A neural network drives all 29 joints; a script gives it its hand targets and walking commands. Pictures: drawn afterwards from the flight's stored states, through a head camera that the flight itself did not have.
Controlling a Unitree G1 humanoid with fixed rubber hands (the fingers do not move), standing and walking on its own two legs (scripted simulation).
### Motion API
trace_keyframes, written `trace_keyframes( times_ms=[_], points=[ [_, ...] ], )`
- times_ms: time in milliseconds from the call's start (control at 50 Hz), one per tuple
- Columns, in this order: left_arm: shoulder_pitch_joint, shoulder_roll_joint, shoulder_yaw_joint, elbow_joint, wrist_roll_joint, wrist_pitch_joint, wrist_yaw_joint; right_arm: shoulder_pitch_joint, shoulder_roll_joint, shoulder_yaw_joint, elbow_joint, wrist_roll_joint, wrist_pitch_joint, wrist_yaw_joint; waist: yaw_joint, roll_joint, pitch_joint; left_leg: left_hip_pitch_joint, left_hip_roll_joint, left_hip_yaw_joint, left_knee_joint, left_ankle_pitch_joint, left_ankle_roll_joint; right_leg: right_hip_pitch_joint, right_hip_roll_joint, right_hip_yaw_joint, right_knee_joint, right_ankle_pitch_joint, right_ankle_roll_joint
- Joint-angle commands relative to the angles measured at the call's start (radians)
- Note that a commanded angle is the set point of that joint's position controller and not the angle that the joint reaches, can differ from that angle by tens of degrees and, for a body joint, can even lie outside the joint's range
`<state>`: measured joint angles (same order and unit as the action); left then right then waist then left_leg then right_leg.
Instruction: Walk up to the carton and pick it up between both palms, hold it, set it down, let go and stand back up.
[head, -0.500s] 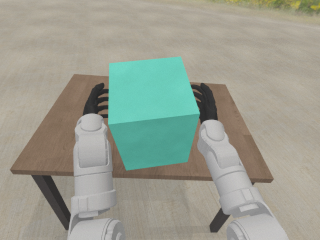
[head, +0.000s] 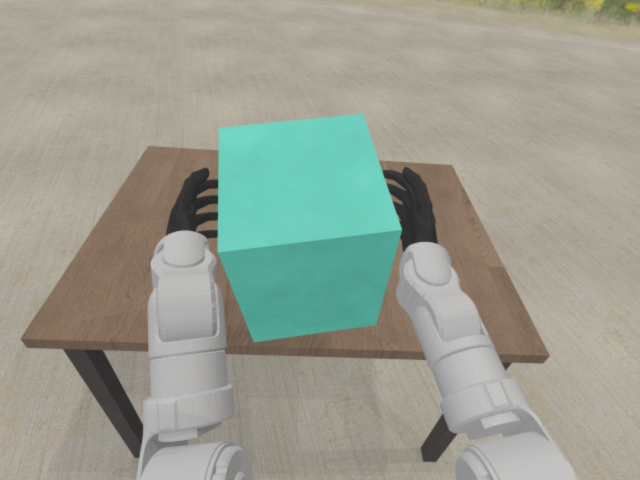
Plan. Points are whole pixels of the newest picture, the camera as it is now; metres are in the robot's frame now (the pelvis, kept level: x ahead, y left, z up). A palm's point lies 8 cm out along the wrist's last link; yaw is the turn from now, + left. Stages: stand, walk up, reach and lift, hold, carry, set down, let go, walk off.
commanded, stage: hold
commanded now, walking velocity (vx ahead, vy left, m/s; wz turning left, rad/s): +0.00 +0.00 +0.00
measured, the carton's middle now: (304, 235) +0.41 +0.01 +0.13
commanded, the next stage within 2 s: none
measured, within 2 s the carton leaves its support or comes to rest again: neither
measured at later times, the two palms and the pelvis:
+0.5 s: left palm (183, 236) +0.35 +0.15 +0.18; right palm (416, 234) +0.35 -0.12 +0.18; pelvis +0.00 +0.00 +0.00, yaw +0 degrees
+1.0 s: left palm (184, 238) +0.35 +0.15 +0.18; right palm (415, 234) +0.35 -0.12 +0.18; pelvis -0.01 +0.00 +0.00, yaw +0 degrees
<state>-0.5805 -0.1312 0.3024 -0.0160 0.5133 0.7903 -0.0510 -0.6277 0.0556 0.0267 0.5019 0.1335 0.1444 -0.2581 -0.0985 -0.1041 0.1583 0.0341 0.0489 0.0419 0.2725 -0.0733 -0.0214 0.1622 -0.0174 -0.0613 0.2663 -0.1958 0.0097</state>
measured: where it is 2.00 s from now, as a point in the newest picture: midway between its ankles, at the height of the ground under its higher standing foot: outside the picture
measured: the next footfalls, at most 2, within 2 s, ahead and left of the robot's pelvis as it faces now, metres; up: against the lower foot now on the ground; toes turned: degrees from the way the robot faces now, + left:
none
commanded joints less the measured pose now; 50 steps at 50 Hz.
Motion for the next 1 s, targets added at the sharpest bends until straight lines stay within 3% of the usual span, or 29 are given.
trace_keyframes(
  times_ms=[0,40,100,200,260,280,320,360,380,400,480,540,560,660,700,760,800,860,940,980],
  points=[
    [-0.481,-0.384,-0.395,-0.075,-0.153,-0.082,-0.167,-0.615,0.399,0.313,-0.241,0.044,-0.042,0.106,-0.012,0.079,-0.368,0.287,-0.066,0.059,0.035,0.190,0.031,-0.109,0.040,-0.074,-0.054,0.251,0.045],
    [-0.512,-0.390,-0.388,-0.087,-0.150,-0.084,-0.169,-0.641,0.395,0.299,-0.226,0.041,-0.043,0.116,-0.003,0.087,-0.338,0.267,-0.058,0.055,0.015,0.141,0.033,-0.145,0.041,-0.075,-0.061,0.177,0.041],
    [-0.505,-0.414,-0.435,-0.143,-0.175,-0.085,-0.159,-0.627,0.399,0.325,-0.293,0.057,-0.052,0.116,-0.012,0.116,-0.412,0.316,-0.060,0.053,0.044,0.216,0.016,-0.143,0.055,-0.083,-0.045,0.213,0.035],
    [-0.502,-0.377,-0.381,-0.062,-0.147,-0.080,-0.162,-0.611,0.400,0.284,-0.209,0.022,-0.033,0.119,-0.003,0.075,-0.307,0.262,-0.061,0.060,0.008,0.091,0.042,-0.166,0.041,-0.076,-0.067,0.126,0.034],
    [-0.541,-0.386,-0.363,-0.039,-0.134,-0.070,-0.167,-0.633,0.384,0.225,-0.163,-0.006,-0.032,0.131,-0.010,0.100,-0.293,0.242,-0.047,0.065,-0.022,-0.004,0.043,-0.192,0.046,-0.087,-0.070,0.013,0.023],
    [-0.554,-0.395,-0.368,-0.048,-0.141,-0.072,-0.165,-0.663,0.384,0.224,-0.189,-0.002,-0.039,0.137,-0.004,0.107,-0.302,0.244,-0.042,0.062,-0.020,0.008,0.044,-0.197,0.045,-0.086,-0.065,0.021,0.020],
    [-0.553,-0.422,-0.427,-0.115,-0.176,-0.081,-0.155,-0.664,0.403,0.269,-0.254,0.030,-0.060,0.133,-0.020,0.129,-0.446,0.312,-0.047,0.052,0.035,0.158,0.025,-0.153,0.053,-0.086,-0.042,0.151,0.023],
    [-0.525,-0.418,-0.427,-0.097,-0.178,-0.083,-0.155,-0.659,0.395,0.290,-0.273,0.039,-0.056,0.120,-0.032,0.100,-0.448,0.333,-0.053,0.051,0.059,0.221,0.022,-0.138,0.055,-0.086,-0.043,0.220,0.033],
    [-0.518,-0.407,-0.432,-0.096,-0.176,-0.087,-0.157,-0.657,0.400,0.304,-0.285,0.043,-0.054,0.115,-0.021,0.093,-0.453,0.334,-0.056,0.051,0.060,0.229,0.022,-0.136,0.054,-0.085,-0.041,0.240,0.039],
    [-0.505,-0.390,-0.401,-0.078,-0.163,-0.088,-0.163,-0.646,0.406,0.308,-0.259,0.036,-0.047,0.110,-0.020,0.065,-0.410,0.311,-0.060,0.051,0.052,0.197,0.035,-0.132,0.046,-0.076,-0.051,0.240,0.044],
    [-0.543,-0.395,-0.379,-0.062,-0.151,-0.085,-0.160,-0.662,0.390,0.260,-0.193,0.019,-0.044,0.126,0.006,0.101,-0.338,0.259,-0.053,0.059,0.005,0.097,0.030,-0.179,0.051,-0.091,-0.061,0.087,0.028],
    [-0.557,-0.398,-0.386,-0.068,-0.157,-0.077,-0.158,-0.650,0.388,0.242,-0.178,0.018,-0.043,0.137,-0.010,0.128,-0.320,0.280,-0.044,0.058,0.004,0.087,0.025,-0.203,0.050,-0.091,-0.067,0.058,0.021],
    [-0.544,-0.414,-0.403,-0.067,-0.160,-0.077,-0.155,-0.645,0.380,0.234,-0.179,0.015,-0.043,0.140,-0.024,0.139,-0.348,0.289,-0.040,0.053,0.005,0.103,0.017,-0.193,0.056,-0.095,-0.064,0.070,0.017],
    [-0.520,-0.408,-0.399,-0.069,-0.160,-0.076,-0.163,-0.656,0.402,0.264,-0.239,0.024,-0.050,0.123,-0.019,0.092,-0.382,0.294,-0.057,0.056,0.031,0.156,0.030,-0.141,0.045,-0.081,-0.058,0.177,0.034],
    [-0.533,-0.403,-0.407,-0.108,-0.155,-0.082,-0.162,-0.630,0.407,0.290,-0.224,0.032,-0.048,0.122,-0.023,0.107,-0.400,0.298,-0.058,0.056,0.037,0.180,0.027,-0.131,0.047,-0.076,-0.046,0.201,0.036],
    [-0.523,-0.410,-0.407,-0.080,-0.158,-0.082,-0.162,-0.659,0.395,0.287,-0.229,0.036,-0.046,0.124,-0.014,0.107,-0.368,0.292,-0.055,0.054,0.035,0.183,0.021,-0.163,0.052,-0.090,-0.051,0.170,0.031],
    [-0.530,-0.410,-0.399,-0.069,-0.154,-0.086,-0.158,-0.656,0.393,0.268,-0.226,0.024,-0.050,0.131,-0.009,0.117,-0.362,0.279,-0.052,0.055,0.019,0.117,0.023,-0.180,0.052,-0.094,-0.057,0.104,0.028],
    [-0.532,-0.407,-0.403,-0.085,-0.162,-0.085,-0.153,-0.676,0.409,0.278,-0.251,0.030,-0.052,0.128,-0.002,0.090,-0.396,0.281,-0.050,0.058,0.025,0.122,0.033,-0.157,0.051,-0.086,-0.050,0.134,0.029],
    [-0.569,-0.400,-0.371,-0.022,-0.155,-0.079,-0.158,-0.671,0.394,0.220,-0.162,-0.010,-0.038,0.138,-0.013,0.103,-0.300,0.230,-0.045,0.060,-0.022,-0.013,0.045,-0.201,0.044,-0.087,-0.065,0.011,0.020],
    [-0.587,-0.400,-0.370,-0.031,-0.150,-0.088,-0.159,-0.681,0.404,0.221,-0.166,-0.016,-0.049,0.140,-0.013,0.097,-0.359,0.247,-0.049,0.063,-0.003,0.037,0.045,-0.188,0.046,-0.088,-0.055,0.058,0.026]
  ],
)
